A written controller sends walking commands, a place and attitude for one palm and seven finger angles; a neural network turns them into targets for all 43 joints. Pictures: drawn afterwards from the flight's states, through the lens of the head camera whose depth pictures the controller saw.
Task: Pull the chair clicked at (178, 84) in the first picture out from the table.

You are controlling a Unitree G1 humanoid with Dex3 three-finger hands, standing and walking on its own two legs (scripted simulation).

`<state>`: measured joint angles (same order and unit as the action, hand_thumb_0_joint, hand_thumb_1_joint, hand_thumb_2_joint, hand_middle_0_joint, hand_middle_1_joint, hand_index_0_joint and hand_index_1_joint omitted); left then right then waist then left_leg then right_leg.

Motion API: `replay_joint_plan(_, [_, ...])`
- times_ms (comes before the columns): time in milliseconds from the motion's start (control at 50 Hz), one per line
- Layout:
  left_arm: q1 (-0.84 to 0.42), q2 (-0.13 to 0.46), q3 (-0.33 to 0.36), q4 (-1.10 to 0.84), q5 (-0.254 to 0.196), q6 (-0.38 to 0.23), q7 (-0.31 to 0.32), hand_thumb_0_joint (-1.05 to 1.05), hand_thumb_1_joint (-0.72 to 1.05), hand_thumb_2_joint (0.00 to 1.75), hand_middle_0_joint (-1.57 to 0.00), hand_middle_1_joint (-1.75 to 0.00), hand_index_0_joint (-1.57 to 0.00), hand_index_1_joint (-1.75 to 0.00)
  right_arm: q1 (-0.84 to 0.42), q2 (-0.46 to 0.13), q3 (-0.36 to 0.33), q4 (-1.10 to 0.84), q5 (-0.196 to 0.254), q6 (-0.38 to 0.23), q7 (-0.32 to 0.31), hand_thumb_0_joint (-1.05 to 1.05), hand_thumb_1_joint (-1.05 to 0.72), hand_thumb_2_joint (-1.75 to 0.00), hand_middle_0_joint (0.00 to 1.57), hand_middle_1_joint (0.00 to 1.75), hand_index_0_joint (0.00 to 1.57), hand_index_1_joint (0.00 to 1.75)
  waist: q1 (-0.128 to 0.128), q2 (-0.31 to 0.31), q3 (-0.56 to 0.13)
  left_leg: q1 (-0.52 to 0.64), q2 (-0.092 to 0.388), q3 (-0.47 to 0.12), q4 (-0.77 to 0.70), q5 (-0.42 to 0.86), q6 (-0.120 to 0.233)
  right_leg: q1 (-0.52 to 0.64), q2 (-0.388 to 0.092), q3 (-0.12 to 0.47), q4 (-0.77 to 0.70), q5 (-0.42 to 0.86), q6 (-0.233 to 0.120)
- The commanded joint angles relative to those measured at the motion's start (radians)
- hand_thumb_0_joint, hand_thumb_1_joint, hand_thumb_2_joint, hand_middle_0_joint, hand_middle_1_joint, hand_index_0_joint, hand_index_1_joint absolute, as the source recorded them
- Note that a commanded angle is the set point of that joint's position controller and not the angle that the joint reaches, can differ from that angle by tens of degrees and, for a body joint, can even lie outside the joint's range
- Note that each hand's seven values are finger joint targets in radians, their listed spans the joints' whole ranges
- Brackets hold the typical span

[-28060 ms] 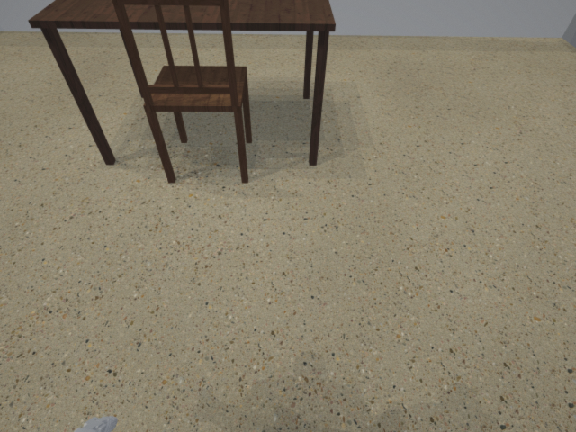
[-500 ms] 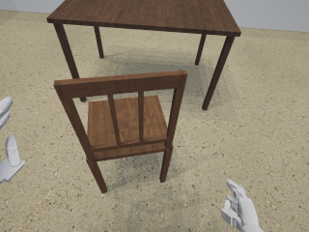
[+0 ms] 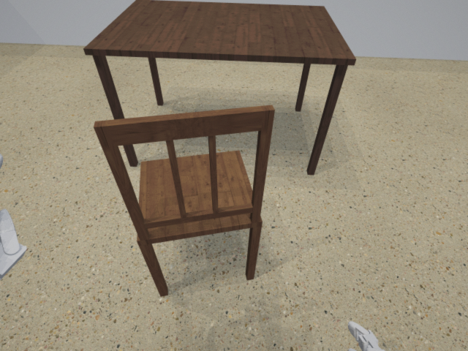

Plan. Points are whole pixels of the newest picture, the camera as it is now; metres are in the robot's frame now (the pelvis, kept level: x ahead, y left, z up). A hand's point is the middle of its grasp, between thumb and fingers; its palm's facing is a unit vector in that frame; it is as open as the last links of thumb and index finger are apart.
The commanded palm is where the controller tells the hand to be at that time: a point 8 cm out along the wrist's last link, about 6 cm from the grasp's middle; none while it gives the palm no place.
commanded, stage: stop stepping back and stand still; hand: left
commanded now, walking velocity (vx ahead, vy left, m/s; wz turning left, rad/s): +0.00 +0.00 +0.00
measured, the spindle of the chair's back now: (177, 181) +0.56 +0.16 -0.08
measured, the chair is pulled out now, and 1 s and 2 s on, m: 0.60 0.60 0.60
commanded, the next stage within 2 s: let the arm hang, fingers relaxed in 0.42 s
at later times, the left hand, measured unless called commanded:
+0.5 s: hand (42, 245) +0.21 +0.24 +0.17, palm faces +0.33 -0.79 -0.52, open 7.4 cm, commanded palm none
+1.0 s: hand out of the picture -0.07 +0.18 -0.17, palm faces +0.04 -0.98 -0.22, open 7.0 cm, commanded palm none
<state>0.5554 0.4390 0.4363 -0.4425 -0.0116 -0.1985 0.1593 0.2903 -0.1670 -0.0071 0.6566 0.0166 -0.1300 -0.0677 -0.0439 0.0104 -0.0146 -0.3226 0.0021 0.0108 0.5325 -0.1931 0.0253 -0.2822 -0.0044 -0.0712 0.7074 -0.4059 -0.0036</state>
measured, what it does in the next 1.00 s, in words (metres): steps on the spot: right foot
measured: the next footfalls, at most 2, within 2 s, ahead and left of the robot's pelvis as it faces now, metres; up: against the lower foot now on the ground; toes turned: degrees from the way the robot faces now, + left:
right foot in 0.04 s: +0.02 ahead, -0.11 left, +0.00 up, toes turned -5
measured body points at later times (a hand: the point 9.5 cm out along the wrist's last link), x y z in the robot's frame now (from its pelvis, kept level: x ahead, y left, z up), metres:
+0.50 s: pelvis +0.01 -0.01 +0.01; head +0.02 -0.01 +0.46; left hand +0.19 +0.28 +0.20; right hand +0.17 -0.26 -0.07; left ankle +0.04 +0.11 -0.73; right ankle -0.02 -0.10 -0.73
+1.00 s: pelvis -0.02 -0.01 +0.01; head +0.01 +0.00 +0.45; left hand -0.07 +0.24 -0.15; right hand -0.03 -0.25 -0.14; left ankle +0.04 +0.11 -0.73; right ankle -0.02 -0.10 -0.73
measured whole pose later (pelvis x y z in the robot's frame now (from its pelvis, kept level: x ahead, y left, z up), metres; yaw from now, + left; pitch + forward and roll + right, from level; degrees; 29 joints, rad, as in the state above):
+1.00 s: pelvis -0.02 -0.01 +0.01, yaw +1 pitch -1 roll -1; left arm 0.39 0.21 0.01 1.03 0.02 0.04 0.01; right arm 0.35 -0.20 0.00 1.00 -0.02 0.03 -0.03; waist 0.02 0.00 0.08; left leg -0.30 -0.01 -0.07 0.48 -0.17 0.00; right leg -0.19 0.00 -0.12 0.46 -0.26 -0.04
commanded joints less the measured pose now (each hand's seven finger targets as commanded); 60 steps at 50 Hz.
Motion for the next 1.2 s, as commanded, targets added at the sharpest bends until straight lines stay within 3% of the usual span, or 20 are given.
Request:
replay_joint_plan(0, [-0.026,0.17,0.124,-0.188,-0.014,-0.069,0.011,0.0,0.9,0.9,-0.2,-0.3,-0.2,-0.3,-0.131,-0.148,-0.044,-0.138,-0.013,-0.057,-0.002,0.0,-0.9,-0.9,0.2,0.3,0.2,0.3,0.031,0.079,-0.003,-0.168,0.103,-0.123,-0.146,-0.359,0.024,0.239,-0.041,0.032,-0.394,0.068,-0.038])
replay_joint_plan(20, [-0.026,0.193,0.138,-0.157,-0.015,-0.072,0.013,0.0,0.9,0.9,-0.2,-0.3,-0.2,-0.3,-0.123,-0.145,-0.044,-0.125,-0.017,-0.058,-0.003,0.0,-0.9,-0.9,0.2,0.3,0.2,0.3,0.024,0.0,-0.001,-0.133,0.066,-0.084,-0.026,-0.292,0.014,0.184,-0.115,0.14,-0.449,0.1,-0.074])
replay_joint_plan(40, [-0.068,0.159,0.1,-0.162,-0.023,-0.059,0.007,0.0,0.9,0.9,-0.2,-0.3,-0.2,-0.3,-0.102,-0.15,-0.06,-0.123,-0.003,-0.056,0.002,0.0,-0.9,-0.9,0.2,0.3,0.2,0.3,0.011,-0.16,-0.037,-0.054,0.016,-0.038,0.107,-0.237,-0.007,0.062,-0.191,0.299,-0.479,-0.064,-0.113])
replay_joint_plan(60, [-0.067,0.143,0.078,-0.171,-0.032,-0.048,0.008,0.0,0.9,0.9,-0.2,-0.3,-0.2,-0.3,-0.114,-0.169,-0.07,-0.136,0.002,-0.051,0.003,0.0,-0.9,-0.9,0.2,0.3,0.2,0.3,0.018,-0.208,-0.002,-0.022,0.009,-0.043,0.215,-0.15,-0.009,-0.014,-0.263,0.404,-0.518,-0.037,-0.156])
replay_joint_plan(80, [-0.075,0.149,0.085,-0.175,-0.035,-0.046,0.016,0.0,0.9,0.9,-0.2,-0.3,-0.2,-0.3,-0.118,-0.161,-0.057,-0.129,-0.001,-0.049,0.009,0.0,-0.9,-0.9,0.2,0.3,0.2,0.3,0.008,-0.175,-0.006,-0.015,0.018,-0.048,0.201,-0.102,-0.008,0.011,-0.285,0.362,-0.489,0.087,-0.171])
replay_joint_plan(140, [-0.099,0.17,0.104,-0.214,-0.033,-0.061,0.023,0.0,0.9,0.9,-0.2,-0.3,-0.2,-0.3,-0.16,-0.15,-0.044,-0.131,-0.002,-0.051,0.001,0.0,-0.9,-0.9,0.2,0.3,0.2,0.3,0.018,-0.02,-0.033,0.085,0.051,-0.068,-0.094,0.064,0.007,0.114,-0.169,0.178,-0.334,0.315,-0.072])
replay_joint_plan(200, [-0.013,0.162,0.105,-0.197,-0.033,-0.056,0.015,0.0,0.9,0.9,-0.2,-0.3,-0.2,-0.3,-0.172,-0.166,-0.06,-0.153,0.005,-0.043,-0.006,0.0,-0.9,-0.9,0.2,0.3,0.2,0.3,0.041,0.026,-0.068,0.18,0.12,-0.116,-0.103,0.353,0.024,0.145,-0.092,0.132,-0.284,0.455,-0.022])
replay_joint_plan(220, [0.009,0.177,0.116,-0.21,-0.033,-0.057,0.012,0.0,0.9,0.9,-0.2,-0.3,-0.2,-0.3,-0.174,-0.154,-0.055,-0.151,0.008,-0.036,-0.005,0.0,-0.9,-0.9,0.2,0.3,0.2,0.3,0.036,0.101,-0.087,0.17,0.115,-0.119,-0.108,0.363,0.024,0.171,-0.097,0.119,-0.282,0.475,-0.017])
replay_joint_plan(320, [0.059,0.187,0.135,-0.238,-0.044,-0.065,0.011,0.0,0.9,0.9,-0.2,-0.3,-0.2,-0.3,-0.162,-0.149,-0.061,-0.168,0.017,-0.018,-0.003,0.0,-0.9,-0.9,0.2,0.3,0.2,0.3,0.035,0.038,-0.086,0.112,0.106,-0.113,-0.111,0.295,0.008,0.235,-0.102,0.111,-0.319,0.481,-0.023])
replay_joint_plan(420, [0.079,0.178,0.133,-0.208,-0.053,-0.059,0.013,0.0,0.9,0.9,-0.2,-0.3,-0.2,-0.3,-0.162,-0.151,-0.059,-0.177,0.017,-0.004,-0.009,0.0,-0.9,-0.9,0.2,0.3,0.2,0.3,0.032,0.072,-0.062,0.085,0.105,-0.11,-0.134,0.19,0.005,0.211,-0.103,0.118,-0.351,0.409,-0.02])
replay_joint_plan(480, [0.047,0.155,0.106,-0.202,-0.054,-0.053,0.014,0.0,0.9,0.9,-0.2,-0.3,-0.2,-0.3,-0.168,-0.162,-0.058,-0.184,0.011,-0.005,-0.012,0.0,-0.9,-0.9,0.2,0.3,0.2,0.3,0.029,0.034,-0.069,0.098,0.1,-0.115,-0.136,0.143,0.003,0.194,-0.104,0.132,-0.359,0.376,-0.021])
replay_joint_plan(500, [-0.058,-0.065,-0.338,0.519,0.067,0.103,-0.127,0.0,0.9,0.9,-0.2,-0.3,-0.2,-0.3,-0.187,-0.244,-0.066,0.006,-0.011,-0.039,0.086,0.0,-0.9,-0.9,0.2,0.3,0.2,0.3,0.007,0.031,0.007,0.04,0.092,-0.112,0.015,0.319,-0.002,0.025,-0.123,0.042,-0.182,0.474,-0.026])
replay_joint_plan(520, [-0.066,-0.154,-0.329,0.555,0.058,0.178,-0.151,0.0,0.9,0.9,-0.2,-0.3,-0.2,-0.3,-0.083,-0.15,-0.063,0.043,-0.019,0.006,0.079,0.0,-0.9,-0.9,0.2,0.3,0.2,0.3,0.018,-0.046,-0.063,0.089,0.085,-0.091,-0.001,0.331,0.001,0.028,-0.108,0.066,-0.23,0.414,-0.031])
replay_joint_plan(540, [-0.089,-0.173,-0.351,0.596,0.044,0.195,-0.155,0.0,0.9,0.9,-0.2,-0.3,-0.2,-0.3,-0.075,-0.155,-0.05,0.033,-0.025,0.031,0.071,0.0,-0.9,-0.9,0.2,0.3,0.2,0.3,0.03,-0.037,-0.068,0.068,0.109,-0.128,-0.01,0.227,0.016,-0.001,-0.114,0.073,-0.23,0.288,-0.036])
replay_joint_plan(620, [-0.224,-0.134,-0.364,0.821,0.047,0.212,-0.151,0.0,0.9,0.9,-0.2,-0.3,-0.2,-0.3,-0.082,-0.16,-0.033,0.034,-0.044,0.096,0.063,0.0,-0.9,-0.9,0.2,0.3,0.2,0.3,0.042,-0.201,0.006,0.023,0.057,-0.156,-0.004,0.12,0.031,0.013,-0.13,0.109,-0.259,0.211,-0.08])
replay_joint_plan(700, [-0.243,-0.108,-0.385,1.065,0.036,0.224,-0.142,0.0,0.9,0.9,-0.2,-0.3,-0.2,-0.3,-0.064,-0.172,-0.013,0.117,-0.043,0.118,0.054,0.0,-0.9,-0.9,0.2,0.3,0.2,0.3,0.05,-0.019,0.029,0.037,0.065,-0.184,-0.081,0.105,0.033,0.051,-0.102,0.096,-0.264,0.156,-0.067])
replay_joint_plan(800, [-0.174,-0.154,-0.384,1.278,0.031,0.22,-0.135,0.0,0.9,0.9,-0.2,-0.3,-0.2,-0.3,-0.007,-0.11,-0.015,0.208,-0.047,0.126,0.042,0.0,-0.9,-0.9,0.2,0.3,0.2,0.3,0.059,0.211,0.041,-0.007,0.072,-0.197,-0.196,-0.141,0.036,0.11,-0.075,0.069,-0.301,0.101,-0.06])
replay_joint_plan(880, [-0.163,-0.151,-0.406,1.369,0.026,0.215,-0.143,0.0,0.9,0.9,-0.2,-0.3,-0.2,-0.3,0.042,-0.112,-0.015,0.25,-0.04,0.133,0.04,0.0,-0.9,-0.9,0.2,0.3,0.2,0.3,0.054,0.131,0.063,-0.015,0.068,-0.198,-0.21,-0.238,0.033,0.095,-0.079,0.075,-0.344,0.06,-0.065])
replay_joint_plan(1020, [-0.132,-0.163,-0.426,1.465,0.021,0.209,-0.14,0.0,0.9,0.9,-0.2,-0.3,-0.2,-0.3,0.132,-0.093,-0.007,0.325,-0.033,0.132,0.036,0.0,-0.9,-0.9,0.2,0.3,0.2,0.3,0.043,-0.012,0.078,0.046,0.06,-0.162,-0.156,-0.133,0.033,0.036,-0.102,0.094,-0.387,0.023,-0.08])
replay_joint_plan(1180, [-0.113,-0.192,-0.435,1.505,0.015,0.205,-0.129,0.0,0.9,0.9,-0.2,-0.3,-0.2,-0.3,0.164,-0.047,0.005,0.386,-0.03,0.128,0.033,0.0,-0.9,-0.9,0.2,0.3,0.2,0.3,0.042,-0.039,0.126,0.063,0.048,-0.124,-0.097,-0.02,0.026,-0.007,-0.123,0.108,-0.392,0.041,-0.091])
